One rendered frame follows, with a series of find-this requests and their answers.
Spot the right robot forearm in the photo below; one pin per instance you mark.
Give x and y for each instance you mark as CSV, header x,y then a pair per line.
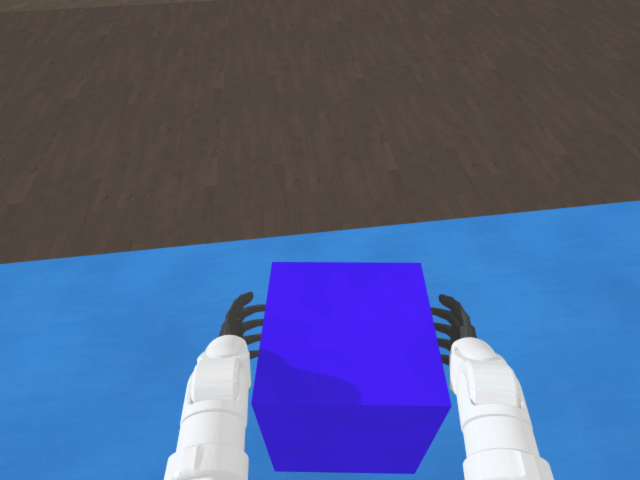
x,y
498,433

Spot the right robot hand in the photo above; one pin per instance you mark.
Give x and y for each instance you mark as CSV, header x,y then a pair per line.
x,y
458,318

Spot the left robot hand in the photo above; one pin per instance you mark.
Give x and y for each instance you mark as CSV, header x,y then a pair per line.
x,y
233,324

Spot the left robot forearm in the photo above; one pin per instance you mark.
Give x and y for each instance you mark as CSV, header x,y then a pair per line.
x,y
211,439

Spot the carton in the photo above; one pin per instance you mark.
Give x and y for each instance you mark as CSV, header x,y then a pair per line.
x,y
349,377

